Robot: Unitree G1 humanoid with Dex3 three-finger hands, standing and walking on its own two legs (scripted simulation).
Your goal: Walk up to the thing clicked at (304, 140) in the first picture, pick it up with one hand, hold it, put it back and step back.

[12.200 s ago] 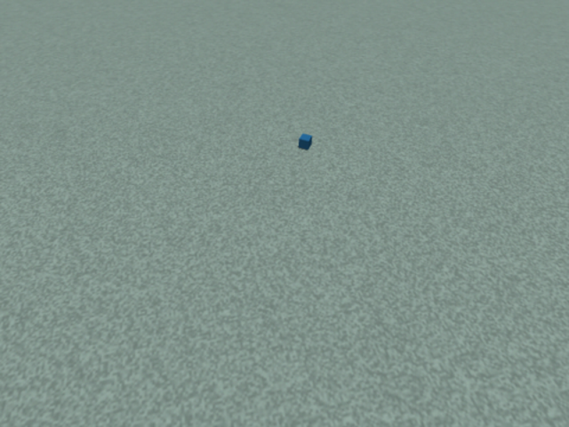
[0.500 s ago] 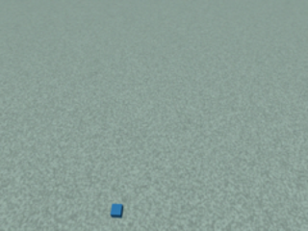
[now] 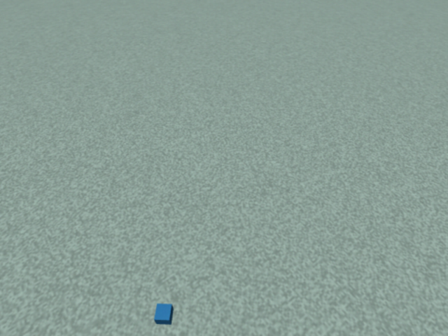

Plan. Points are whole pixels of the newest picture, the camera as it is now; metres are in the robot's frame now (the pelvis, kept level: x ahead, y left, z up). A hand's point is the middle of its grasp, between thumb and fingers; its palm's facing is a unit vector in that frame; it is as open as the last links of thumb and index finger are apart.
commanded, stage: stand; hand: left
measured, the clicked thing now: (164, 314) +0.40 +0.25 -0.75
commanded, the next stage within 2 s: walk up in 0.70 s
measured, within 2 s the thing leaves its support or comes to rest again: neither
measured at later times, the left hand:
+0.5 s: hand out of the picture +0.07 +0.24 -0.15, palm faces -0.02 -0.93 -0.36, open 7.4 cm
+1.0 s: hand out of the picture +0.06 +0.26 -0.17, palm faces -0.03 -0.92 -0.39, open 7.4 cm
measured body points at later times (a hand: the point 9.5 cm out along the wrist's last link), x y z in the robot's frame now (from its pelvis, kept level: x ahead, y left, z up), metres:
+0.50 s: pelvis +0.00 -0.02 +0.00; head +0.00 -0.02 +0.45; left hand +0.07 +0.28 -0.13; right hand +0.07 -0.32 -0.13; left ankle -0.03 +0.08 -0.75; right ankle -0.01 -0.10 -0.75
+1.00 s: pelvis -0.06 +0.00 -0.02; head +0.01 +0.00 +0.43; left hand +0.06 +0.31 -0.14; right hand +0.03 -0.33 -0.14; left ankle -0.11 +0.14 -0.70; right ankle -0.01 -0.10 -0.75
